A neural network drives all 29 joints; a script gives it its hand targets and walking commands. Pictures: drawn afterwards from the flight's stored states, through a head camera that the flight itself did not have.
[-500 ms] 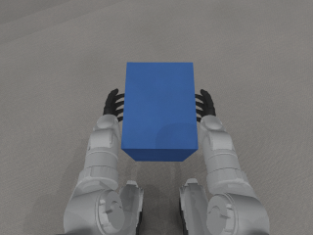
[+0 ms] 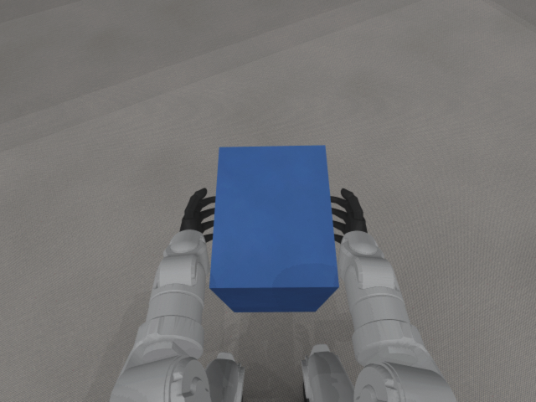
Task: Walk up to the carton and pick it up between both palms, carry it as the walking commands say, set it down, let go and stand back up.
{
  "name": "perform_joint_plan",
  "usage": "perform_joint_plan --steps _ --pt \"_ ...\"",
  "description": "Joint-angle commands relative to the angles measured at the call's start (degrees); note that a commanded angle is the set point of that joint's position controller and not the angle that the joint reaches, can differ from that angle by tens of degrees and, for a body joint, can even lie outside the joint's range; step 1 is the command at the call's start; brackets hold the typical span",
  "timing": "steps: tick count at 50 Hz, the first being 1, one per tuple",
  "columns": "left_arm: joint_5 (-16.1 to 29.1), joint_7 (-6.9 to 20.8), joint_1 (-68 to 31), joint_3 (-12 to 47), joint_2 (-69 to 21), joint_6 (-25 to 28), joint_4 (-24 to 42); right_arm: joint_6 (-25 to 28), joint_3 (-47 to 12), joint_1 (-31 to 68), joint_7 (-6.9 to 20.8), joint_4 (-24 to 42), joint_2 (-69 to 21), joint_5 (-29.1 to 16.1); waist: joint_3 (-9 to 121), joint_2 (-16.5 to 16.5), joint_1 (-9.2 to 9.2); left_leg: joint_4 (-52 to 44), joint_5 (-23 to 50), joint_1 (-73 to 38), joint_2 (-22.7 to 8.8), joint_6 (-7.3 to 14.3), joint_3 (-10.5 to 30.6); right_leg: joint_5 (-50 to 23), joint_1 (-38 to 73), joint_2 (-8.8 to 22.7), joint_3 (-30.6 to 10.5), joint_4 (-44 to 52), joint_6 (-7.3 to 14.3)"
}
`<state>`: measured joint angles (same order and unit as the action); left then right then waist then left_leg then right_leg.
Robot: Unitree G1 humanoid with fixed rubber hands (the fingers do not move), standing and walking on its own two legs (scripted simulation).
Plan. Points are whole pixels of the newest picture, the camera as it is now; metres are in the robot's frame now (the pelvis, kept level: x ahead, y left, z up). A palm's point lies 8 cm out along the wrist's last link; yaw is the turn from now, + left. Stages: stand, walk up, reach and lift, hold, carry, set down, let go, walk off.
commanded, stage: reach and lift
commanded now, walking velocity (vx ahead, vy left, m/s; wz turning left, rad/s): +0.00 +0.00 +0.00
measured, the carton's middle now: (273, 240) +0.40 +0.02 -0.08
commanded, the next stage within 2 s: none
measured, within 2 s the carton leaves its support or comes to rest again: neither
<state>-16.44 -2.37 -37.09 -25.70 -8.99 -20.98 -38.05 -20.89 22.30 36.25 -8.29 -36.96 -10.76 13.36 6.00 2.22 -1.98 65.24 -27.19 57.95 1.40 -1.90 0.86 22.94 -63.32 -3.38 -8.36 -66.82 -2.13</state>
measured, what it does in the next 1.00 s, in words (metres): rises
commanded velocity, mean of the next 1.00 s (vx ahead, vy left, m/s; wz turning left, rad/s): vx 0.00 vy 0.00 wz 0.00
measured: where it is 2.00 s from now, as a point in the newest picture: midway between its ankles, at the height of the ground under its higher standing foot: outside the picture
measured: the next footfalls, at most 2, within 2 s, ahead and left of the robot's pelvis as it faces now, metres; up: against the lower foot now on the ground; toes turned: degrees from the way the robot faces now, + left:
none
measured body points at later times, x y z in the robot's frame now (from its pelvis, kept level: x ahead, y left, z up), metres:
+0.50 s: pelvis +0.02 +0.02 +0.05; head +0.08 +0.02 +0.50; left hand +0.38 +0.16 +0.03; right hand +0.38 -0.10 +0.04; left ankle +0.04 +0.15 -0.64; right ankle +0.08 -0.12 -0.64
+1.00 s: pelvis +0.01 +0.00 +0.07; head -0.01 -0.01 +0.52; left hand +0.34 +0.15 +0.10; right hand +0.35 -0.11 +0.10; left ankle +0.04 +0.15 -0.64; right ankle +0.08 -0.12 -0.64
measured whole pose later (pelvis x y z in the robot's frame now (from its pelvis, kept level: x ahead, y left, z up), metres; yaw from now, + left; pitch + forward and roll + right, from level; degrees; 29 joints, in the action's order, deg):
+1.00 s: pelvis +0.01 +0.00 +0.07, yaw -2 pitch +0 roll +3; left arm -13.5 -3.8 -27.3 -21.0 -9.5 -30.3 -35.4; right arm -32.1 16.8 28.2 -8.7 -33.7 -11.0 13.4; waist 2.9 1.1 -3.2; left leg 39.0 -18.4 20.4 1.4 -1.3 0.9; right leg 15.8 -26.6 -1.8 -9.2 -42.9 -1.9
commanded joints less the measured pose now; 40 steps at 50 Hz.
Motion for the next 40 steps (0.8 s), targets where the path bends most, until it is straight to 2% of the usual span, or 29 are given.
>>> perform_joint_plan --steps 1,2,5,6,7,8,9,10,11,14,16,17,18,19,20,22,23,24,27,28,29,31,32,33,35,37,38,39,40 --pt "7.3 12.6 -32.2 30.1 -61.1 2.4 -0.2 1.4 -36.6 36.4 12.8 1.1 -68.8 -8.2 36.7 4.1 -7.68 -11.4 15.6 -16.4 8.4 2.7 0.1 -14.9 39.0 -5.2 1.3 17.4 -0.3" --pt "7.2 12.5 -30.2 29.1 -60.8 2.2 -2.3 1.4 -36.7 37.1 12.7 1.1 -68.6 -8.4 36.7 6.0 -8.16 -12.4 15.1 -16.8 8.1 2.9 0.4 -13.9 39.7 -4.9 1.4 18.0 -0.3" --pt "8.3 12.0 -30.4 32.3 -63.8 1.1 -1.0 1.6 -37.5 38.5 13.0 3.5 -66.7 -9.4 37.9 1.5 -6.02 -14.0 16.3 -21.6 8.0 2.1 0.5 -13.4 39.3 -5.5 3.0 18.3 0.1" --pt "8.2 11.9 -31.3 32.0 -63.8 1.1 -0.3 1.3 -36.9 38.1 13.3 2.6 -67.1 -8.8 37.8 0.8 -6.83 -14.6 16.4 -23.5 7.8 1.9 0.5 -12.5 39.2 -5.2 2.6 19.2 0.6" --pt "8.3 11.7 -30.6 31.8 -63.7 1.2 0.4 0.6 -36.9 35.0 13.2 0.2 -68.5 -8.6 37.6 3.0 -6.53 -14.9 16.6 -22.6 7.7 2.1 0.5 -12.7 40.6 -5.0 2.7 19.8 0.4" --pt "8.0 11.9 -30.2 32.4 -64.3 0.2 -1.1 0.4 -35.9 34.5 13.2 0.5 -67.6 -8.2 34.8 1.4 -5.35 -16.2 14.7 -22.0 7.7 1.6 0.5 -11.6 41.6 -5.0 2.9 21.1 0.7" --pt "8.2 12.0 -29.0 32.9 -64.2 -0.1 -0.9 0.7 -36.4 35.9 13.5 2.1 -67.6 -8.7 37.0 0.2 -6.25 -16.6 17.8 -26.0 7.6 1.9 1.1 -14.2 42.2 -4.9 2.6 21.1 0.7" --pt "9.3 11.8 -31.0 34.0 -63.5 -0.2 1.0 -0.3 -36.3 33.2 13.7 0.0 -67.6 -8.7 34.1 0.0 -4.77 -17.6 16.1 -25.9 7.6 1.7 1.0 -13.0 41.8 -5.1 3.0 21.9 0.8" --pt "8.5 11.8 -31.9 32.1 -62.4 -0.7 -0.6 -0.9 -35.5 34.4 14.0 -1.4 -66.9 -8.7 30.4 0.4 -5.00 -18.1 12.7 -23.8 7.1 1.9 0.9 -9.7 41.0 -4.4 2.6 22.6 0.9" --pt "10.0 11.3 -27.7 37.6 -67.5 -1.3 2.1 -0.4 -38.0 32.7 14.7 2.8 -67.1 -9.7 36.6 -1.1 -5.02 -20.3 22.3 -31.4 7.1 1.3 1.7 -18.8 45.0 -6.1 4.7 22.3 0.9" --pt "8.2 11.0 -23.0 35.5 -64.7 -2.4 0.3 -2.1 -37.0 28.8 15.2 -0.6 -66.0 -9.7 29.1 -1.2 -5.89 -22.1 22.2 -29.6 6.4 1.3 1.9 -18.7 44.3 -5.4 4.2 24.1 1.0" --pt "10.0 11.0 -27.2 37.5 -67.2 -2.5 3.0 -2.1 -36.7 28.4 15.4 0.2 -65.4 -9.8 32.2 -2.8 -3.01 -22.9 22.7 -32.4 6.3 0.8 2.1 -19.1 46.3 -5.7 3.9 24.7 1.7" --pt "6.9 10.7 -21.2 33.9 -65.5 -3.3 -3.1 -2.1 -34.3 27.8 15.8 -1.4 -64.2 -8.1 25.6 -2.4 -4.48 -24.1 22.0 -32.4 5.6 1.2 2.9 -16.8 41.7 -5.7 4.4 25.4 1.7" --pt "9.9 10.8 -25.9 37.3 -67.9 -2.5 2.3 -1.9 -35.9 27.4 15.8 0.0 -65.2 -9.6 29.4 -2.7 -3.15 -23.8 23.8 -36.0 5.9 0.9 2.5 -18.5 44.4 -5.6 4.1 26.0 1.9" --pt "8.7 10.5 -22.8 37.6 -68.2 -3.1 0.8 -2.1 -34.2 24.4 16.0 -1.4 -64.2 -8.1 25.9 -4.4 -2.67 -25.1 25.2 -34.7 5.5 0.4 3.2 -20.1 44.0 -5.9 4.2 26.2 2.4" --pt "10.3 10.4 -25.0 40.1 -68.0 -2.8 4.9 -2.1 -36.2 24.3 16.5 -0.6 -65.6 -9.8 29.6 -5.9 -3.69 -25.8 29.8 -38.6 5.6 -0.1 2.7 -24.5 47.9 -5.6 3.6 27.4 2.6" --pt "9.6 10.3 -20.1 39.0 -66.5 -3.0 2.6 -2.5 -36.5 23.4 16.7 -0.7 -65.1 -9.6 27.7 -3.3 -3.83 -27.2 31.7 -39.0 5.1 0.4 3.7 -25.0 47.1 -6.0 4.8 28.0 1.5" --pt "11.8 10.5 -22.5 41.5 -67.9 -2.8 6.1 -2.4 -39.7 24.5 16.7 3.2 -65.5 -11.6 31.5 -3.8 -3.95 -27.4 33.3 -40.7 5.1 0.2 3.5 -27.5 51.3 -5.7 3.9 28.7 1.7" --pt "10.7 10.6 -17.3 39.4 -69.2 -3.4 2.2 -2.3 -40.1 25.0 16.7 5.2 -64.4 -11.8 29.3 -2.9 -4.42 -27.9 34.8 -42.3 4.9 0.4 4.0 -28.2 50.4 -5.2 3.8 29.3 1.5" --pt "10.9 10.6 -18.2 40.2 -68.8 -3.3 3.7 -2.1 -41.7 26.1 16.9 6.8 -65.5 -13.2 29.6 -3.8 -5.30 -28.6 34.4 -43.2 4.9 0.6 3.9 -27.5 51.3 -5.1 3.8 30.1 1.4" --pt "10.9 10.8 -17.9 38.6 -66.0 -3.2 2.8 -2.4 -41.5 27.8 16.9 6.6 -65.1 -13.2 26.8 -1.3 -6.30 -29.2 34.3 -41.1 4.6 1.1 3.6 -28.4 51.5 -4.9 3.8 30.3 0.6" --pt "12.2 10.9 -23.4 40.8 -67.4 -3.0 6.7 -2.4 -43.4 29.3 16.8 8.1 -65.7 -14.0 27.8 -3.5 -6.19 -30.2 32.2 -42.4 4.9 0.7 3.5 -26.5 53.3 -4.6 3.4 31.2 1.2" --pt "11.5 10.9 -21.8 38.8 -67.1 -3.8 4.2 -3.0 -42.1 27.7 16.7 6.2 -65.7 -13.4 25.0 -4.3 -5.92 -30.3 29.3 -40.9 4.8 0.7 3.1 -24.6 52.6 -4.0 3.1 31.8 1.8" --pt "10.7 11.1 -21.5 39.5 -67.7 -4.3 4.7 -3.8 -40.5 24.4 16.5 4.5 -65.9 -11.9 25.4 -4.3 -4.58 -30.7 28.5 -40.5 5.1 0.7 3.1 -24.4 53.0 -4.4 3.8 32.2 1.6" --pt "12.3 11.2 -22.2 41.8 -67.4 -4.6 8.6 -4.5 -41.9 26.0 16.9 6.8 -67.3 -13.8 27.6 -2.7 -5.84 -31.2 29.8 -44.9 4.7 1.0 3.4 -24.3 54.2 -4.7 4.1 32.6 1.0" --pt "12.6 11.2 -23.9 40.9 -66.0 -5.9 7.9 -5.6 -40.8 26.4 16.9 5.8 -67.7 -14.3 25.1 -3.8 -5.76 -32.3 27.3 -44.2 4.7 1.4 3.1 -22.5 54.4 -4.2 4.2 33.5 0.8" --pt "11.6 11.6 -22.6 40.1 -65.5 -6.2 5.6 -6.0 -39.0 24.4 16.7 4.6 -66.8 -12.1 23.1 -2.5 -3.81 -32.5 25.9 -42.5 4.4 1.4 3.5 -21.8 53.9 -4.5 4.4 33.7 0.9" --pt "13.4 11.8 -25.6 41.3 -67.1 -6.3 6.8 -5.7 -42.0 30.1 16.7 8.7 -68.1 -14.5 26.3 -2.2 -5.54 -32.2 24.1 -43.3 4.9 1.8 3.0 -20.1 55.7 -3.9 3.7 33.8 0.8" --pt "13.5 11.7 -25.8 41.0 -67.3 -7.1 6.7 -6.3 -42.1 30.5 16.7 8.6 -67.5 -14.2 24.3 -2.4 -4.45 -33.2 23.4 -43.7 4.5 1.5 3.2 -19.0 55.7 -3.8 4.2 34.4 0.9"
